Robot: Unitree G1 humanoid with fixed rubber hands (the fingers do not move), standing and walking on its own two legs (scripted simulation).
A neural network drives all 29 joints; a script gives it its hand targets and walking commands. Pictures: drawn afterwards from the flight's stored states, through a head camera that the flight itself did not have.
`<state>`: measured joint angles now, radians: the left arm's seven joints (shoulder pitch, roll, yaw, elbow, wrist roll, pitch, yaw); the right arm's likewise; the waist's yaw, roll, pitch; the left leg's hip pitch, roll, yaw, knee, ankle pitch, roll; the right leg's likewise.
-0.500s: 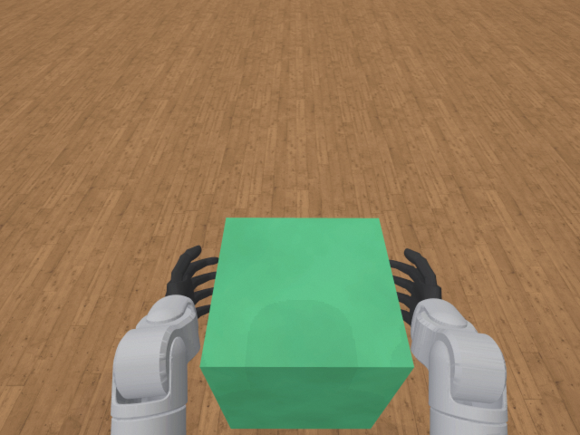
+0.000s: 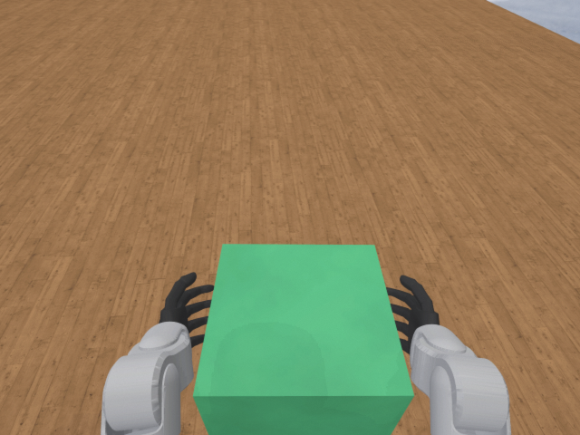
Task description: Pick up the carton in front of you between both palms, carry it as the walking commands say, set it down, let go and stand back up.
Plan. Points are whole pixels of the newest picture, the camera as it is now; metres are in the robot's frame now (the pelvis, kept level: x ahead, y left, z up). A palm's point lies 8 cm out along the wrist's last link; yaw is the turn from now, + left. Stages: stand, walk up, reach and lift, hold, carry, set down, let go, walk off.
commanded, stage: carry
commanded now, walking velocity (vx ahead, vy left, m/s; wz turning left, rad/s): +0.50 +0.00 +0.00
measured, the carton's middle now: (297, 358) +0.24 -0.01 +0.00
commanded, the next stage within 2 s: none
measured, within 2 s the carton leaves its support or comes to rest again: neither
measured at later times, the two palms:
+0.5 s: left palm (220, 182) +0.52 +0.12 +0.09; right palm (379, 176) +0.55 -0.18 +0.08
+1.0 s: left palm (220, 129) +0.73 +0.14 +0.08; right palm (354, 130) +0.73 -0.16 +0.08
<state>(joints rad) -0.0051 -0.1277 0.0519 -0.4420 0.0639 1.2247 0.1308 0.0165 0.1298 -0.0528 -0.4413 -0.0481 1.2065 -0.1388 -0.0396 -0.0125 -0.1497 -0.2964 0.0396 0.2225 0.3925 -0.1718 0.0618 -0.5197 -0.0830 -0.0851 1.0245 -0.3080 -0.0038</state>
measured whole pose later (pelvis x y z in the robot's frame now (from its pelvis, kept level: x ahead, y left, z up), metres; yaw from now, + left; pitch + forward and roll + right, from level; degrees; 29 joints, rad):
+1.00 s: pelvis +0.49 -0.02 -0.01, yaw +0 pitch +4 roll +1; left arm 0.00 -0.13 0.05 -0.54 0.06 1.21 0.12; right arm 0.00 0.13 -0.04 -0.52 -0.05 1.19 -0.13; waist -0.01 -0.03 -0.12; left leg -0.38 0.04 0.23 0.53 -0.22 0.05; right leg -0.12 -0.09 -0.12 0.49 -0.42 0.05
